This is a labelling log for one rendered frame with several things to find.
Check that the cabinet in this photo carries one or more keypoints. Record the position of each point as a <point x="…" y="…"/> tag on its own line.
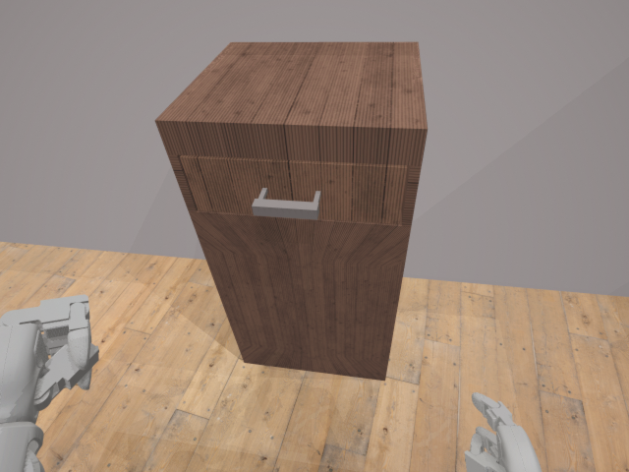
<point x="312" y="295"/>

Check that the left robot forearm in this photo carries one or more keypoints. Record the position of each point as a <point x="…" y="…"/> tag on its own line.
<point x="19" y="445"/>

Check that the handle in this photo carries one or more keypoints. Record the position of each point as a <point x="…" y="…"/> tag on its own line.
<point x="288" y="209"/>

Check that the drawer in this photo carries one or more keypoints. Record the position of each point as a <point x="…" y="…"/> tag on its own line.
<point x="349" y="191"/>

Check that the robot left hand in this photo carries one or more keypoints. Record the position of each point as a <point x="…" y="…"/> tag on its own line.
<point x="24" y="354"/>

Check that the robot right hand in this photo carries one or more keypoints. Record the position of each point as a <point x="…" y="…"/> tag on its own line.
<point x="510" y="450"/>

